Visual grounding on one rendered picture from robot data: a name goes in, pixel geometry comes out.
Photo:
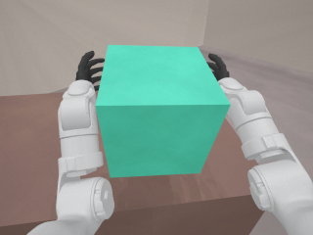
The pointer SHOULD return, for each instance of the robot right hand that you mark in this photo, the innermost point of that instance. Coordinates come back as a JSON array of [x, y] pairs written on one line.
[[220, 70]]

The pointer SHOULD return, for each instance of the carton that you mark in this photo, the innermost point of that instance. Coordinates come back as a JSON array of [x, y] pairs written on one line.
[[159, 108]]

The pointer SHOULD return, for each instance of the robot right upper arm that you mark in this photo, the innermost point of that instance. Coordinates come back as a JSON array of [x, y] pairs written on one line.
[[282, 188]]

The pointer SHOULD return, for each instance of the robot right forearm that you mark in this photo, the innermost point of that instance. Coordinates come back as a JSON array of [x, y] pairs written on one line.
[[259, 135]]

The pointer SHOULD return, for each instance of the robot left upper arm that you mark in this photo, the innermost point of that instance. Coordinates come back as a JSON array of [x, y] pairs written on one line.
[[82, 206]]

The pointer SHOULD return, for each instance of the pedestal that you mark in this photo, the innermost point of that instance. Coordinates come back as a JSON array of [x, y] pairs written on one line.
[[216, 201]]

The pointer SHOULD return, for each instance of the robot left hand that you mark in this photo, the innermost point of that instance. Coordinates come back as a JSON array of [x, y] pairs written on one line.
[[84, 69]]

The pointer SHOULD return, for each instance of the robot left forearm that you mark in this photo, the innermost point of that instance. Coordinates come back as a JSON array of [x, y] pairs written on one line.
[[78, 131]]

